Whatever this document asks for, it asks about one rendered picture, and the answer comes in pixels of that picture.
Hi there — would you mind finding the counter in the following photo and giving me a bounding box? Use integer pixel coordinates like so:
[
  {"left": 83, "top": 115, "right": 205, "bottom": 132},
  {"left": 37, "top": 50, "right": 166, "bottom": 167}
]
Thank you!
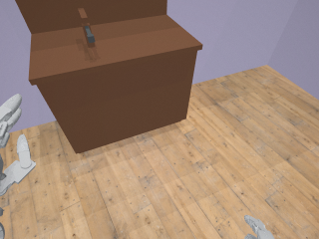
[{"left": 15, "top": 0, "right": 203, "bottom": 154}]

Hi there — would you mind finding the tap lever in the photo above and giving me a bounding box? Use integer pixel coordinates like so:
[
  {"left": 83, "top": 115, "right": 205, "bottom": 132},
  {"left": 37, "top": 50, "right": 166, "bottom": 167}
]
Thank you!
[{"left": 85, "top": 26, "right": 96, "bottom": 43}]

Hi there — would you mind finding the robot left hand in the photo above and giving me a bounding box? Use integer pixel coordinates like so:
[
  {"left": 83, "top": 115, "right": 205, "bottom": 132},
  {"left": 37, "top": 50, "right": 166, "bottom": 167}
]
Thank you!
[{"left": 0, "top": 94, "right": 36, "bottom": 196}]

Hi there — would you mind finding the robot right hand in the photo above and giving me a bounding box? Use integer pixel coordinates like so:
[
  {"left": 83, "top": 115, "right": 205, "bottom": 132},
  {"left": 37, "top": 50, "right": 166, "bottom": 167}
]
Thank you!
[{"left": 244, "top": 215, "right": 275, "bottom": 239}]

